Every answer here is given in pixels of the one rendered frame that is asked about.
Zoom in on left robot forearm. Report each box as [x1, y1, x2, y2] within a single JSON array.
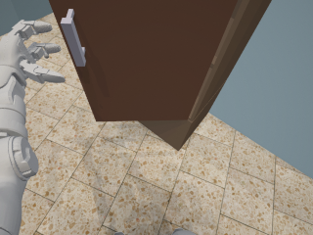
[[0, 66, 28, 140]]

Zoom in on cupboard door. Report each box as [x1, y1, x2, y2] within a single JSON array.
[[48, 0, 238, 122]]

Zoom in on left robot hand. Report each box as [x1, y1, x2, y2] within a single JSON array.
[[0, 20, 66, 84]]

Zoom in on handle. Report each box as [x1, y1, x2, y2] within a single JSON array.
[[61, 9, 86, 67]]

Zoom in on left robot upper arm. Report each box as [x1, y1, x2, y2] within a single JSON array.
[[0, 135, 39, 235]]

